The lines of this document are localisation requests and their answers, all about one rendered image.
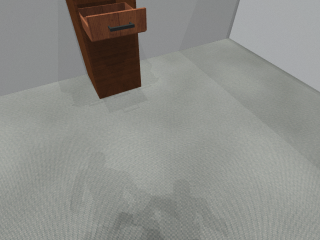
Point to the drawer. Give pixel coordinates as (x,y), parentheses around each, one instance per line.
(96,19)

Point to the handle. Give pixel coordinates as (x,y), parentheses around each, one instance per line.
(121,27)

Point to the cabinet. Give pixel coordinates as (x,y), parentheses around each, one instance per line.
(113,65)

